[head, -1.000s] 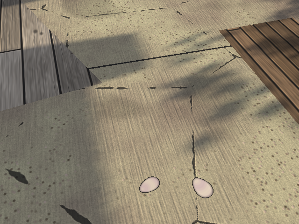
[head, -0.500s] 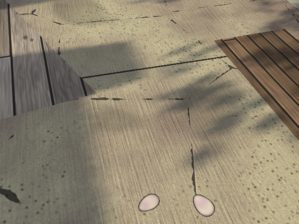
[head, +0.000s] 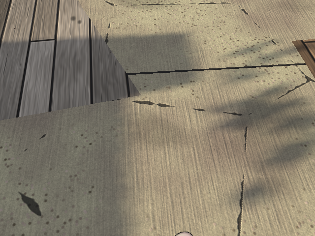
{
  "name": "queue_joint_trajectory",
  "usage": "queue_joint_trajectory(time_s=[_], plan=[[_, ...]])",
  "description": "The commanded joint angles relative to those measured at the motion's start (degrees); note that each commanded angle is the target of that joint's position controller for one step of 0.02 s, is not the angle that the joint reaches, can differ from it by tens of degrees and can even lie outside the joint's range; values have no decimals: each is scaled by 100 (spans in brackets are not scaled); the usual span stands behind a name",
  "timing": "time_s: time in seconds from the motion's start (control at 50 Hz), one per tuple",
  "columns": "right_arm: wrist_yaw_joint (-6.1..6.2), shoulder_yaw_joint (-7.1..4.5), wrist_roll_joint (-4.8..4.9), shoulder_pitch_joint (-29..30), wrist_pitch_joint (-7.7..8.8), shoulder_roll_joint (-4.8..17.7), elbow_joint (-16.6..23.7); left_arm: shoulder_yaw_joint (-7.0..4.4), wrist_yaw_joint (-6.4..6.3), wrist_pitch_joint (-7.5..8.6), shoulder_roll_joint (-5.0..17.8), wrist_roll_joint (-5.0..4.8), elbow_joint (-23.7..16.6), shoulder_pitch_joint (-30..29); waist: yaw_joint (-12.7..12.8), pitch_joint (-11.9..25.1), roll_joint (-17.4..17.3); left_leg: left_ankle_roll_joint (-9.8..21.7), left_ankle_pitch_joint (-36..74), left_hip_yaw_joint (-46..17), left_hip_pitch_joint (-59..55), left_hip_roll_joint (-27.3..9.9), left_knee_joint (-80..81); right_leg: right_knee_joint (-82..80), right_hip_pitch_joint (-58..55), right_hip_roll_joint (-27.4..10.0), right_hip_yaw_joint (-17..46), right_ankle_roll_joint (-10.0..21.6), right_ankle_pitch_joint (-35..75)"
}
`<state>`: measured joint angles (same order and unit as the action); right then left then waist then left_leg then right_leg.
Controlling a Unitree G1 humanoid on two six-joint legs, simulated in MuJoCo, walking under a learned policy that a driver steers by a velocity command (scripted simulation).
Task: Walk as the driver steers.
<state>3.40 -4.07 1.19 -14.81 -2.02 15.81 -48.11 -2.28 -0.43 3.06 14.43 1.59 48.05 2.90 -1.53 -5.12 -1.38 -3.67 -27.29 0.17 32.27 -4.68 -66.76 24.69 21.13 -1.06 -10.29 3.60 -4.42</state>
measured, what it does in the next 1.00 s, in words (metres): walks ahead, turning left: left foot, then right foot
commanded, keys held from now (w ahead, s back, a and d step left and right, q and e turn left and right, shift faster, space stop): w+q+shift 0.56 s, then w+shift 0.02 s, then shift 0.42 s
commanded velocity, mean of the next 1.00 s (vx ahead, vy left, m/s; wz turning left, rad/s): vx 0.56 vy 0.00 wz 0.68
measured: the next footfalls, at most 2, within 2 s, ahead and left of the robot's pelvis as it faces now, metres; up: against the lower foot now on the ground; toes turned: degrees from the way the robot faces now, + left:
left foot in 0.24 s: +0.05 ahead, +0.13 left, +0.00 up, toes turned +18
right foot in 0.66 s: +0.54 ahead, +0.09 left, +0.00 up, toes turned +36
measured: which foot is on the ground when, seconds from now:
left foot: up 0.00-0.22, down 0.24-0.68, up 0.70-1.00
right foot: down 0.00-0.22, up 0.24-0.64, down 0.66-1.00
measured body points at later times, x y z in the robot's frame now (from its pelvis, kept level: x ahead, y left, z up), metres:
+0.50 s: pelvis +0.17 +0.08 +0.02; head +0.18 +0.15 +0.46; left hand +0.36 +0.39 -0.05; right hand +0.20 -0.17 -0.09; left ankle +0.01 +0.12 -0.73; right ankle +0.40 -0.03 -0.66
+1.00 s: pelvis +0.44 +0.21 +0.01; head +0.47 +0.26 +0.45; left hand +0.28 +0.45 -0.14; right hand +0.78 +0.17 -0.06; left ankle +0.47 +0.37 -0.72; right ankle +0.50 +0.07 -0.73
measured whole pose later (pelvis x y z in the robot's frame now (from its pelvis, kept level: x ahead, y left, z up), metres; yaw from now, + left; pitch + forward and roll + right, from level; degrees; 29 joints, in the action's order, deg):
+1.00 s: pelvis +0.44 +0.21 +0.01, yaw +39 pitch +1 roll -3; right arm -0.2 -2.7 0.0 -3.1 2.0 16.8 -34.2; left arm -4.1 1.1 4.0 17.3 -1.7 53.1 14.8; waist 5.2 -5.0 -0.9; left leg 1.2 -5.1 -3.2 29.4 -1.5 -34.5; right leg 21.9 8.2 -0.1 -3.7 -1.6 -14.7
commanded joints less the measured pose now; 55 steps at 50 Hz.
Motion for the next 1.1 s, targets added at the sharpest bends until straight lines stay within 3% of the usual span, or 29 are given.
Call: queue_joint_trajectory(time_s=[0.02,0.1,0.16,0.2,0.22,0.24,0.26,0.28,0.3,0.36,0.44,0.56,0.62,0.64,0.66,0.68,0.7,0.72,0.74,0.76,0.78,0.8,0.86,0.9,1.0,1.02,1.04,1.06,1.1], plan=[[-42,-113,-32,-856,-92,251,357,-260,-132,106,920,-53,-348,-411,-232,1037,771,113,628,-115,-691,-449,519,-1582,-66,-1943,1020,1160,-524],[-299,-268,12,-781,-40,586,417,-429,-160,83,1303,-356,-456,-655,-473,1171,910,587,972,340,-1400,-285,1532,-2160,-131,-1899,815,654,-2915],[-346,-311,94,-885,-68,568,259,-444,-67,65,1242,-417,-565,-832,-657,834,738,870,568,776,-1593,-211,2035,-1983,-499,-1852,578,381,-3186],[-350,-294,106,-1324,-40,391,-17,-383,-15,11,992,-478,-686,-1088,-883,407,138,1087,741,1164,-1982,-27,3148,-994,-379,-1592,136,171,-3294],[-347,-335,82,-1917,27,407,-318,-321,-6,-30,716,-425,-665,-991,-969,285,-628,1242,588,1136,-2513,244,3661,302,-47,-1196,-163,76,-3271],[-362,-360,2,-2439,145,512,-392,-226,57,-60,413,-373,-746,-1228,-1110,-115,-1593,1694,43,-441,-3037,-382,3986,2721,1438,-772,-239,-92,-3249],[-458,-233,-14,-2047,440,850,11,-79,140,35,-22,-338,-1034,-1062,-398,-354,-1936,2252,-373,-3031,-3245,-939,4494,4351,3338,24,461,-254,-3229],[-574,-316,-49,-1579,691,1109,345,-89,268,225,286,-443,-1330,-1449,-374,-174,-1351,2584,-1602,-4634,-3347,-1560,5746,4543,4124,93,1322,-141,-2671],[-551,-326,-27,-1201,813,1193,512,-171,334,400,680,-469,-1365,-1559,-219,-224,-795,2440,-1491,-4532,-3432,-1709,5893,4360,4274,-108,1515,-78,-2028],[-327,-156,-12,-1114,725,741,673,-281,344,526,847,-239,-1115,-1571,-113,43,-180,1954,-487,-3163,-3073,-1130,5646,3048,3112,-198,1528,-330,-660],[-63,-119,46,-1674,613,610,590,-249,373,498,429,-278,-1184,-1961,-318,111,-358,1676,857,-2259,-3097,-672,5670,1628,2299,204,1343,-522,446],[-10,-140,131,-1826,504,459,542,-261,456,604,306,-373,-1611,-2356,-463,-188,-932,1478,1620,-2133,-2774,-523,5371,586,1502,336,1213,-598,369],[6,-225,37,-1583,403,602,589,-420,403,641,670,-335,-1502,-1652,-155,97,-1227,1228,4292,-1942,-3070,-496,4612,319,469,487,875,-416,200],[-21,-234,-16,-1436,371,632,654,-532,341,625,886,-281,-1337,-863,250,638,-1286,1006,5752,-1708,-3111,-273,3588,215,-471,580,722,-200,348],[-63,-239,-76,-1089,393,690,853,-579,285,579,1072,-200,-1135,264,806,1440,-1304,784,5772,-1705,-2396,-75,2315,473,-2114,104,1097,86,764],[-90,-44,-316,-1004,471,47,1095,-566,237,508,1479,-59,-1003,1339,978,2662,65,579,2578,-1553,-1072,460,432,1089,-4167,-1121,2404,369,1592],[-143,73,92,-2399,545,-312,1063,-597,371,501,1642,37,-716,1507,214,3827,3303,293,-863,-1536,427,1164,-1481,-60,-5543,-2534,5781,1558,1480],[-153,-36,189,-2105,537,319,840,-470,370,414,967,-65,-824,1140,379,3077,2286,252,-582,-1495,829,619,-1907,-292,-4896,-2232,5279,1416,1122],[-170,-74,164,-1168,513,588,970,-368,308,336,566,-109,-826,847,542,2035,1481,214,-343,-1096,925,467,-1843,-155,-3892,-1930,3888,1240,1927],[-151,-76,36,-676,502,614,1037,-312,298,326,532,-94,-710,640,415,1458,473,198,-216,-890,671,269,-1553,-147,-2843,-1707,3115,1151,3013],[-150,-117,-88,-374,502,639,1145,-290,277,343,515,-85,-596,567,325,1240,308,221,-182,-844,463,123,-1080,-219,-2230,-1541,2733,1109,3424],[-187,-89,-61,-349,483,473,1219,-273,246,372,618,-22,-474,534,151,1098,418,269,-206,-857,157,24,-744,-395,-1751,-1508,2513,1105,3532],[-205,62,-53,-34,457,83,1446,-304,171,408,870,-132,-236,311,-2,842,544,278,55,-605,-239,-15,1047,-828,-1045,-1540,2029,1174,3949],[-268,90,-76,-76,449,130,1402,-355,128,318,1090,-229,-215,102,-77,1140,660,333,1257,-374,-1055,139,2065,-867,-820,-1308,1515,1010,3761],[-377,-47,-194,229,371,554,1425,-262,141,193,1004,-389,-26,269,-129,1104,500,665,3074,-202,-2510,464,3728,-189,-575,-929,1168,302,1515],[-330,-106,-238,234,358,741,1473,-191,151,189,840,-304,44,461,-135,1065,271,802,3717,-352,-2830,285,3903,266,-401,-693,1030,71,906],[-263,-160,-329,273,348,1188,1658,-68,163,185,593,-87,20,845,44,1351,-707,1184,5956,-1434,-3346,-830,3985,1333,-34,-193,631,-332,-989],[-264,0,-448,330,319,872,1728,40,137,92,393,-119,120,1409,178,1913,-1423,2000,6101,-2475,-3536,-1708,4147,2318,238,-113,983,-548,-3211],[-395,78,-267,455,356,577,1588,-77,84,-138,910,-248,110,1105,95,1575,-924,1893,4487,-2391,-3209,-1247,4405,2985,646,-250,1279,-679,-3318]])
